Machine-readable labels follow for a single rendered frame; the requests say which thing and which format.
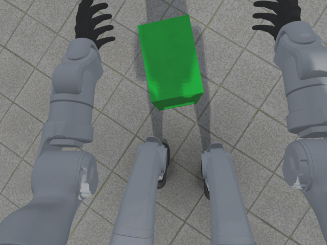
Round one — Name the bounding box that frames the robot left upper arm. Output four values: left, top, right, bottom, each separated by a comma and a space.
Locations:
0, 151, 99, 245

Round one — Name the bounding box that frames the robot right hand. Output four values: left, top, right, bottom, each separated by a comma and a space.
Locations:
252, 0, 301, 41

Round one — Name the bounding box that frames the right robot forearm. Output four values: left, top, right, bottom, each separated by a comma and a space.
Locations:
273, 21, 327, 139

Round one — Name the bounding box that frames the left robot shin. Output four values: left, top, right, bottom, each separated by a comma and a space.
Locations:
136, 136, 164, 180

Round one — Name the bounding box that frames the left robot forearm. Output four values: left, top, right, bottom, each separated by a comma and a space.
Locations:
31, 38, 104, 195

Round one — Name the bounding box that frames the robot right upper arm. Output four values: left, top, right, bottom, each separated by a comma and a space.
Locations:
282, 139, 327, 244

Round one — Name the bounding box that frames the carton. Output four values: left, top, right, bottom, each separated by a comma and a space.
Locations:
137, 14, 204, 111

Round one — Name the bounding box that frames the robot left foot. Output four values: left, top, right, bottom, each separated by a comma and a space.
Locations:
157, 142, 170, 189

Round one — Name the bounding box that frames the robot left hand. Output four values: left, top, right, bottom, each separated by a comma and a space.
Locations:
75, 0, 115, 50

